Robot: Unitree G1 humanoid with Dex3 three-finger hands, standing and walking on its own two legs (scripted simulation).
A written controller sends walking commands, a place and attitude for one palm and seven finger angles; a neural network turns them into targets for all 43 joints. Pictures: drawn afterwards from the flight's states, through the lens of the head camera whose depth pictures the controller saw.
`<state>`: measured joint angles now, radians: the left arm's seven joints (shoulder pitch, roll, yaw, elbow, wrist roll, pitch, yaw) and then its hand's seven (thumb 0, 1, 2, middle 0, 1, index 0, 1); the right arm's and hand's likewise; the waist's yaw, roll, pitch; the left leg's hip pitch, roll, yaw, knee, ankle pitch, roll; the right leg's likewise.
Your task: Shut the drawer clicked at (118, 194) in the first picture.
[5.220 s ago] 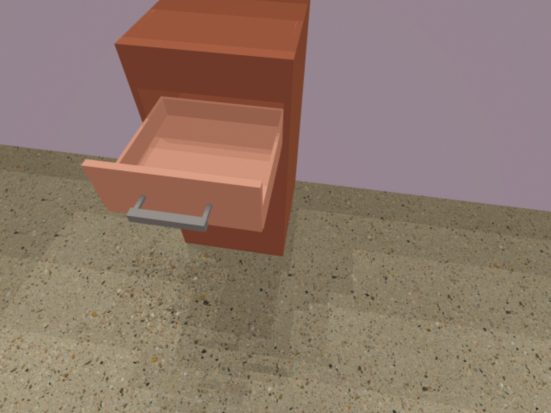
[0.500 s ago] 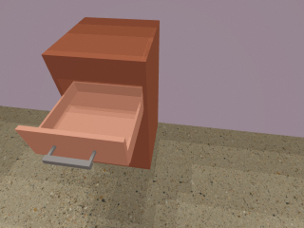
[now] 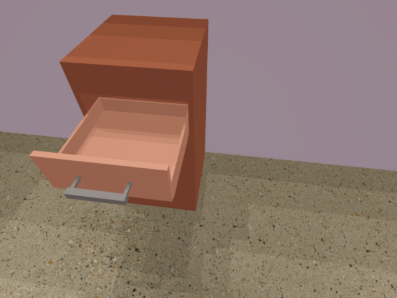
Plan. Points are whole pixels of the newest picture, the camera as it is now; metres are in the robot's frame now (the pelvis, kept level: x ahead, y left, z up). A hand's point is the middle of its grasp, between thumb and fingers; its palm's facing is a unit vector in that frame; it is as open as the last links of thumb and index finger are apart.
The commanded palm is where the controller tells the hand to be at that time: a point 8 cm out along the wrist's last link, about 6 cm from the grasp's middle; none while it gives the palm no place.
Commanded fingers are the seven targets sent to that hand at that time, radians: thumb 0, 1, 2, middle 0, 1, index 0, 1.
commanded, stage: come to a stop and stand still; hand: left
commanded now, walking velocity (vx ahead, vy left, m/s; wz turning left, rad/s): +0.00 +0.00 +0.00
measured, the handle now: (99, 189) +0.41 +0.31 -0.10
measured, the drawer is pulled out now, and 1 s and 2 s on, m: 0.30 0.30 0.30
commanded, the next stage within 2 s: look again from close up in 0.16 s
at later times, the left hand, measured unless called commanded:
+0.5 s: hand out of the picture +0.00 +0.15 -0.17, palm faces +0.04 -0.98 -0.18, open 7.3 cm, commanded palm none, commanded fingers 0.00 0.90 0.90 -0.20 -0.30 -0.20 -0.30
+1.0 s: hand out of the picture +0.01 +0.15 -0.17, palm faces +0.05 -0.98 -0.17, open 7.4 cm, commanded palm none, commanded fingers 0.00 0.90 0.90 -0.20 -0.30 -0.20 -0.30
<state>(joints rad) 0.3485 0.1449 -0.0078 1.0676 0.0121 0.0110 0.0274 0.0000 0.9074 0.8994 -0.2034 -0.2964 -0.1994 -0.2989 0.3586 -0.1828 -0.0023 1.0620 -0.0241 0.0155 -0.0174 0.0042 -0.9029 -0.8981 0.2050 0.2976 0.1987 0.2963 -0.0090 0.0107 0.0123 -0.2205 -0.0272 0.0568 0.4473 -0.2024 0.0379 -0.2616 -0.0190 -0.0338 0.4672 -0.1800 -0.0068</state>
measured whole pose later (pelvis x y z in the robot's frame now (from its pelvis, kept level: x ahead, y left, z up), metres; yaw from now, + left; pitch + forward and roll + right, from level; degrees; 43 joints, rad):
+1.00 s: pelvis +0.03 +0.00 +0.00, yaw -1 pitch -1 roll +0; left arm 0.35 0.11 0.01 1.10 0.01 -0.01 0.04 0.00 0.91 0.90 -0.20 -0.30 -0.20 -0.30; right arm 0.34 -0.15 0.00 1.11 -0.02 0.01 -0.02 0.00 -0.90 -0.90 0.20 0.30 0.20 0.30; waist 0.00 0.02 0.00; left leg -0.18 0.00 0.06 0.46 -0.26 0.02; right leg -0.21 0.01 -0.03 0.44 -0.21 -0.02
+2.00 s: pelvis +0.11 +0.14 -0.01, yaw -6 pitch +0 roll +1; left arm 0.25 0.24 0.07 1.01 0.02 0.05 0.00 0.00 0.91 0.90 -0.20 -0.30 -0.20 -0.30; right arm 0.23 -0.17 -0.02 0.99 -0.04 0.01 -0.03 0.00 -0.90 -0.90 0.21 0.30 0.20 0.30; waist 0.00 -0.03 0.04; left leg -0.29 0.07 0.08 0.49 -0.20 -0.03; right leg -0.40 -0.01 -0.05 0.91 -0.46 0.02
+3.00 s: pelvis +0.12 +0.10 +0.00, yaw -6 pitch +1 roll -1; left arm 0.35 0.12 -0.01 1.10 0.01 -0.02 0.05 0.00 0.91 0.90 -0.21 -0.30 -0.20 -0.30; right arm 0.34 -0.16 -0.02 1.07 -0.02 0.02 -0.03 0.00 -0.91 -0.90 0.20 0.30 0.20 0.30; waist -0.01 0.05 0.01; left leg -0.26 0.03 0.00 0.64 -0.33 0.01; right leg -0.21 0.10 -0.11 0.43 -0.25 -0.11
